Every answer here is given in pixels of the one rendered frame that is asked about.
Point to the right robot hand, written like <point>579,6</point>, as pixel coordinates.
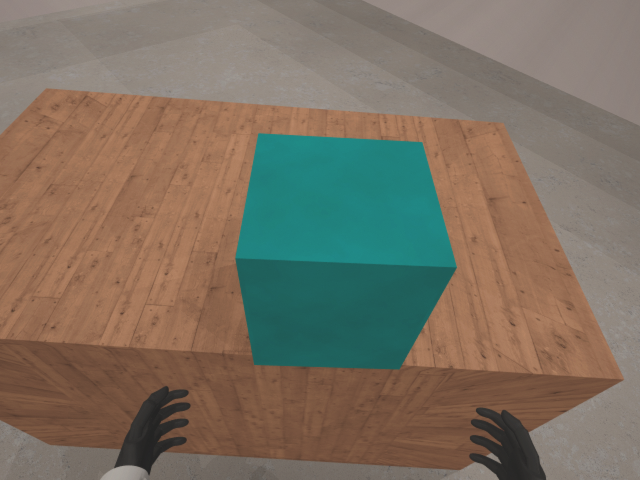
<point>518,456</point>

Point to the carton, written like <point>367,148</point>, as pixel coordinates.
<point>343,251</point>

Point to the left robot hand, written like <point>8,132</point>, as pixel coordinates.
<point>141,447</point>

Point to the pedestal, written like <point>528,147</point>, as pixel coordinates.
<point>120,218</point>

